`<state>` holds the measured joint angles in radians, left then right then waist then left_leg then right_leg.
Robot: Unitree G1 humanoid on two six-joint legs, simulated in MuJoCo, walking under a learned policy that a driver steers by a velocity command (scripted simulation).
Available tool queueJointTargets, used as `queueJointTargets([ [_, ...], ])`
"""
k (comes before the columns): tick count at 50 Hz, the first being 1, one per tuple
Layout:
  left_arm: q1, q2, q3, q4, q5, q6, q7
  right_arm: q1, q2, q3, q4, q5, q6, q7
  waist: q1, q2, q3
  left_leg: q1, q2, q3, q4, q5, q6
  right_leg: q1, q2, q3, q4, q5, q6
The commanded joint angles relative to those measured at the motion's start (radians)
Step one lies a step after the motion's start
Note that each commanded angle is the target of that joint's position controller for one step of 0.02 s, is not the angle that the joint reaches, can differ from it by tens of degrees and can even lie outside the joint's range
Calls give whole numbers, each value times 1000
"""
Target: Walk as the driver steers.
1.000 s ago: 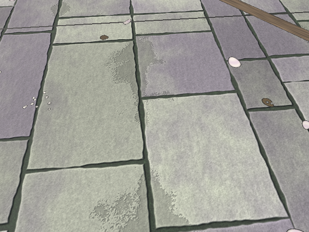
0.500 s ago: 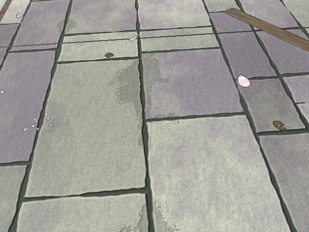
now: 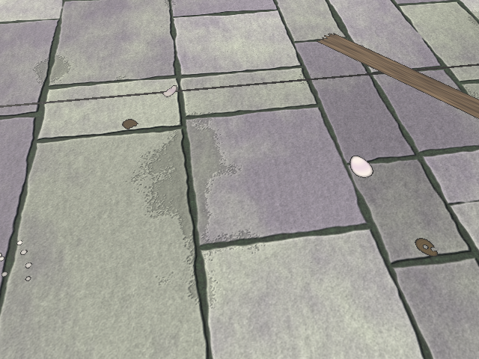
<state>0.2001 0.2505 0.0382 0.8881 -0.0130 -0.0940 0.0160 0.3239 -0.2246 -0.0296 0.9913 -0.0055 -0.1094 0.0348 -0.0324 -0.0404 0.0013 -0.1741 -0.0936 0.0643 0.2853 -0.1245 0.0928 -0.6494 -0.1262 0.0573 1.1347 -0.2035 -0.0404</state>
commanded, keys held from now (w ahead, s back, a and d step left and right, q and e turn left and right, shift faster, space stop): w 0.10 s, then no key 0.90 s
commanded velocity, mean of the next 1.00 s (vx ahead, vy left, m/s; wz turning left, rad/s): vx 0.16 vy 0.00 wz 0.00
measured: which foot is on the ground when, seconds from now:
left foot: down 0.00-0.30, up 0.32-0.60, down 0.62-1.00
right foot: up 0.00-0.26, down 0.28-1.00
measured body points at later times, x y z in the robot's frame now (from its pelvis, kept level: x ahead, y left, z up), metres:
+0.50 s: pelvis +0.20 -0.07 -0.01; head +0.23 -0.09 +0.44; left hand +0.31 +0.18 -0.13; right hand +0.26 -0.33 -0.16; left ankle +0.19 +0.09 -0.70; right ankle +0.29 -0.15 -0.74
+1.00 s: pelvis +0.25 -0.05 -0.01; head +0.27 -0.05 +0.44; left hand +0.30 +0.20 -0.16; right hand +0.28 -0.29 -0.16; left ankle +0.24 +0.08 -0.74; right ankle +0.29 -0.16 -0.74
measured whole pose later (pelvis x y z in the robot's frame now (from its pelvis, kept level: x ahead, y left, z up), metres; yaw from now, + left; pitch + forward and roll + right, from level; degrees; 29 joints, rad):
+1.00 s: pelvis +0.25 -0.05 -0.01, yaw +1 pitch +0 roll +0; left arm 0.21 0.20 0.03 1.04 0.00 -0.01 0.03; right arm 0.26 -0.18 -0.03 1.08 0.00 -0.02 -0.04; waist 0.00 0.00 0.03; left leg -0.21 0.02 0.00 0.52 -0.30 -0.01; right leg -0.28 0.01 -0.04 0.50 -0.22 -0.03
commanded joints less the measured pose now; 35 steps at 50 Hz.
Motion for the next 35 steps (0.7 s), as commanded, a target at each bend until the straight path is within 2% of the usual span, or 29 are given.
queueJointTargets([
  [1, 33, 42, 12, -43, 12, 5, 7, -38, -132, -21, -55, 2, -16, -20, 46, 78, 54, -93, 283, -217, -203, 65, 171, -32, -42, 3, -143, 151, 28],
  [5, -125, 29, 6, -84, 4, -5, -5, 40, -160, -26, -39, 17, -4, -34, -10, 80, 54, -8, 267, -167, -187, 82, 127, -6, 1, -33, -423, 301, 35],
  [9, -216, 25, 0, -114, 4, -13, -27, 98, -157, -22, -6, 16, 21, -38, -41, 98, 65, 77, 279, -137, -73, 280, 100, 63, 57, -61, -563, 282, 30],
  [11, -190, 52, 9, -117, 7, -20, -37, 86, -160, -23, -1, 16, 33, -43, -13, 123, 28, 140, 298, -152, 15, 378, 72, 118, 77, -50, -615, 233, 1],
  [12, -134, 71, 17, -102, 13, -24, -38, 59, -164, -25, -5, 19, 38, -46, 24, 126, -5, 154, 288, -150, 81, 432, 50, 194, 96, -58, -659, 242, -18],
  [13, -26, 102, 32, -62, 22, -28, -34, 43, -155, -21, -11, 18, 41, -49, 71, 115, -63, 149, 242, -132, 198, 496, 24, 332, 121, -78, -707, 307, -41],
  [14, 100, 173, 51, -30, 34, -33, -28, 57, -131, -10, -26, 3, 37, -50, 104, 49, -174, 51, 176, -87, 395, 356, -19, 560, 21, -4, -663, 678, -84],
  [15, 180, 225, 56, -19, 52, -20, -24, 202, -21, 24, -6, -11, 24, -42, 74, -172, -323, -292, 50, -37, 749, -193, -88, 948, -238, 273, -595, 1020, -249],
  [16, 225, 163, 39, -8, 35, -6, -29, 267, -36, 25, 27, 5, 16, -35, 83, -217, -450, -356, 29, -153, 928, -550, -107, 984, -318, 432, -651, 1018, -323],
  [17, 161, 138, 31, -20, 19, 0, -36, 216, -123, 1, 22, 26, 22, -34, 76, -129, -373, -384, 74, -193, 997, -517, -107, 859, -272, 369, -693, 828, -287],
  [18, 52, 112, 22, -44, 14, 4, -35, 116, -131, -5, -5, 32, 35, -42, 56, -53, -258, -415, 118, -157, 977, -458, -111, 724, -220, 284, -732, 673, -241],
  [19, -28, 83, 9, -54, 19, 4, -35, 54, -118, -9, -15, 23, 51, -52, 34, 0, -170, -393, 154, -144, 910, -400, -121, 575, -174, 210, -781, 586, -217],
  [20, -78, 62, 2, -56, 27, 3, -34, 50, -103, -13, -17, 14, 70, -62, 0, -16, -136, -314, 185, -145, 825, -351, -124, 457, -140, 156, -817, 518, -192],
  [22, -102, 71, 6, -41, 47, 7, -33, 79, -49, -4, -3, 7, 94, -73, -28, -65, -110, -172, 165, -101, 677, -297, -133, 317, -81, 68, -860, 479, -182],
  [23, -95, 72, 6, -33, 52, 8, -29, 81, -39, -2, 0, 5, 99, -80, -29, -75, -114, -141, 157, -92, 610, -292, -135, 303, -72, 50, -864, 471, -189],
  [24, -85, 76, 7, -26, 50, 10, -24, 68, -37, -1, 0, 3, 103, -84, -23, -77, -123, -123, 154, -90, 548, -275, -134, 308, -72, 50, -868, 426, -194],
  [26, -74, 89, 10, -15, 37, 18, -15, 39, -53, -4, -1, 2, 115, -88, -7, -78, -132, -86, 152, -87, 452, -206, -129, 310, -79, 71, -889, 216, -194],
  [29, -86, 83, 5, -2, 18, 38, -5, 7, -60, -11, 4, -6, 124, -84, -18, -73, -67, 2, 133, -58, 280, -78, -100, 228, -48, 81, -914, -190, -141],
  [30, -66, 65, -1, 10, 15, 42, -3, -2, -63, -12, 4, -15, 124, -83, -17, -60, -37, 19, 136, -61, 226, -67, -83, 208, -27, 82, -915, -283, -105],
  [31, -38, 52, -5, 25, 16, 45, -3, 1, -74, -12, 3, -23, 122, -83, -11, -36, -10, 28, 172, -98, 175, -53, -63, 196, -6, 81, -903, -336, -65],
  [32, -17, 58, -1, 28, 19, 46, -3, 1, -112, -17, 2, -17, 119, -85, 17, 24, 23, -2, 203, -119, 152, -89, -41, 198, 38, 52, -864, -316, -35],
  [33, 13, 55, 5, 33, 14, 53, 5, -17, -145, -30, 23, -2, 115, -81, 49, 147, 54, -134, 184, -124, 121, -268, -26, 273, 101, -30, -829, -232, -13],
  [34, 1, 64, 6, 40, 19, 58, 12, -38, -99, -23, 22, -1, 104, -78, 40, 157, 67, -209, 176, -131, 76, -323, -35, 355, 108, -47, -779, -163, -4],
  [35, 4, 58, 7, 43, 18, 62, 16, -54, -76, -18, 25, -6, 94, -78, 49, 166, 56, -231, 178, -132, 56, -320, -50, 400, 106, -53, -757, -113, -8],
])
